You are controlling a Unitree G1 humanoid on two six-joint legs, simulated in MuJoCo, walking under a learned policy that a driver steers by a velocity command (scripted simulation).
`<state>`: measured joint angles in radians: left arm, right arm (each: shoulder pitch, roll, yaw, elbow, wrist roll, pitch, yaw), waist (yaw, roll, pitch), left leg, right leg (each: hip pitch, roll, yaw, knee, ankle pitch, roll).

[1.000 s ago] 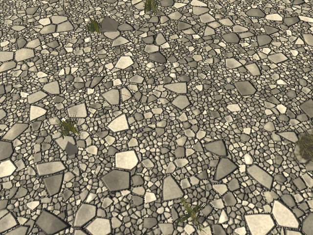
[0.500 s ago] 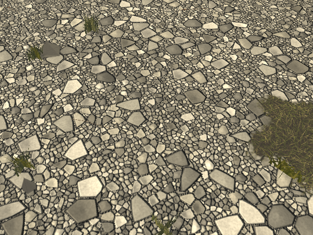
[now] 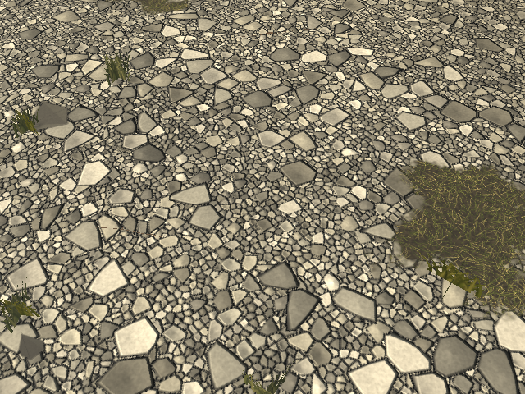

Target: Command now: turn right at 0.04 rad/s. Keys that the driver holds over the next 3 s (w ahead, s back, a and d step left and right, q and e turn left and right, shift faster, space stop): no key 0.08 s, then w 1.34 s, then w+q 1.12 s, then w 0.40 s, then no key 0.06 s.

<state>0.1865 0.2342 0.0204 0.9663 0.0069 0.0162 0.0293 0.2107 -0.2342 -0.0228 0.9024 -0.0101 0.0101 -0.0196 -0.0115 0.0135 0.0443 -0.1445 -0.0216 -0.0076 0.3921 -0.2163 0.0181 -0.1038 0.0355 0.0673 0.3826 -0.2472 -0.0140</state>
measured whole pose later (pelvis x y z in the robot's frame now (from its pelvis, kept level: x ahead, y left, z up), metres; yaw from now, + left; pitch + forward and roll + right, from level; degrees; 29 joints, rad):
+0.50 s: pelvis +0.07 +0.04 +0.00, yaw +0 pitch +0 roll -1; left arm 0.23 0.26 0.05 1.03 0.03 -0.04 -0.03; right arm 0.41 -0.22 -0.04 1.02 -0.02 -0.06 0.01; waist -0.01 -0.03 0.00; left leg -0.10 -0.04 0.05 0.36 -0.25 0.07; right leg -0.39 0.00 0.01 0.96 -0.30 -0.10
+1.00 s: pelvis +0.34 +0.00 -0.01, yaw +1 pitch -1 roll -1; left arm 0.21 0.23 0.05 1.00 0.02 -0.07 -0.01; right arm 0.30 -0.22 -0.04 1.00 -0.03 -0.07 0.01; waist -0.01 0.02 0.06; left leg -0.38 0.03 -0.01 1.19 -0.30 0.09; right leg -0.25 0.08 -0.12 0.43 -0.17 -0.12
